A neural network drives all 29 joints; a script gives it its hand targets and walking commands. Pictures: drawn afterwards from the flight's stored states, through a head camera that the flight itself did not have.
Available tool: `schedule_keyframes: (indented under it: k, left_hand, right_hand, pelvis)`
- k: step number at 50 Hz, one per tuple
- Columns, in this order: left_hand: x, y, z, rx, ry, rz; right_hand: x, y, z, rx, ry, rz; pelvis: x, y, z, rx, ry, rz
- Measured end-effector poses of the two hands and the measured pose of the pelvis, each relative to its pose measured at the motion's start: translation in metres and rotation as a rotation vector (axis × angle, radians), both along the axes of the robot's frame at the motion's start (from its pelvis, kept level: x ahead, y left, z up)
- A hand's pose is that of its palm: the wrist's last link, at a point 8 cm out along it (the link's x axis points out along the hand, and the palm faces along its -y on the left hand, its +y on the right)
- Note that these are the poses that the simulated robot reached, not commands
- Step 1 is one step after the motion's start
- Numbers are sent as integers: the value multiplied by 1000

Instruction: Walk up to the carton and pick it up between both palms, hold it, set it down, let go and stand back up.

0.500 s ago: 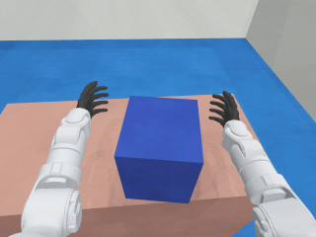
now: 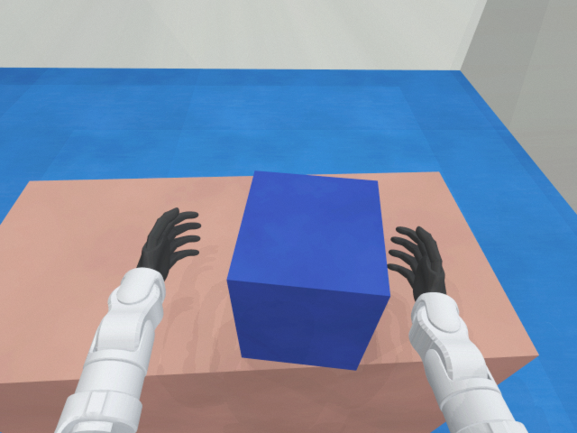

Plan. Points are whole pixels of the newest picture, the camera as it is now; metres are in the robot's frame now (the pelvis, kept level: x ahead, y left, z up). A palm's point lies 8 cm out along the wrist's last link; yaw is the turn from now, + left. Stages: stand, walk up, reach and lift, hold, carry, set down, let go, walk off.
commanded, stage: set down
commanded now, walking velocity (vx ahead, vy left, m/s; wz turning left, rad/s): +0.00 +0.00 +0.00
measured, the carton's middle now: (306, 273) +0.39 +0.01 -0.02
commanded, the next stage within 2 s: none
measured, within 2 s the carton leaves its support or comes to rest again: neither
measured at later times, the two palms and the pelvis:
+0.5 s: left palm (150, 330) +0.27 +0.23 +0.00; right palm (435, 351) +0.26 -0.17 -0.01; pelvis +0.01 +0.00 +0.00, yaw +0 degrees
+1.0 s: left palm (137, 392) +0.20 +0.24 -0.04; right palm (438, 405) +0.20 -0.17 -0.05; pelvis +0.00 +0.00 -0.01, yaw +0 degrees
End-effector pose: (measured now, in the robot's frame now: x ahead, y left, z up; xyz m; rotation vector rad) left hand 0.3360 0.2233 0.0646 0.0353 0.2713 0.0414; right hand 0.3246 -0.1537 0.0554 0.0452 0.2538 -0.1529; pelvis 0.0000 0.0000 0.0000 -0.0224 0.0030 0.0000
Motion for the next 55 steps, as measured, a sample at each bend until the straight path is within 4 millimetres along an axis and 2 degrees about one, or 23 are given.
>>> schedule_keyframes:
  k: [6,10,17,23,31,36,45,55]
  left_hand:
    - [-32,0,-30,-8,53,15]
    - [-46,2,-49,-13,72,30]
    - [-51,5,-56,3,20,16]
    - [-61,6,-60,19,-13,0]
    - [-101,5,-91,17,48,26]
    - [-123,8,-107,8,74,62]
    - [-129,11,-107,27,44,69]
    - [-145,14,-112,58,135,72]
  right_hand:
    - [-27,-4,-24,-6,35,-5]
    - [-35,-8,-33,-16,45,-7]
    - [-39,-14,-38,-33,22,-1]
    - [-55,-17,-57,-24,47,3]
    - [-95,-19,-84,-8,74,-1]
    - [-107,-20,-92,-24,74,22]
    - [-112,-19,-99,-37,68,65]
    - [-132,-25,-112,-35,130,58]
  pelvis:
    - [0,3,-1,0,-29,4]
    - [-2,3,-2,2,-7,6]
    - [-2,3,-3,2,30,4]
    - [3,3,-3,2,20,5]
    - [7,1,-5,3,-1,1]
    - [4,-1,-7,3,11,1]
    - [-1,-4,-9,5,18,7]
    - [0,-5,-8,17,-37,-2]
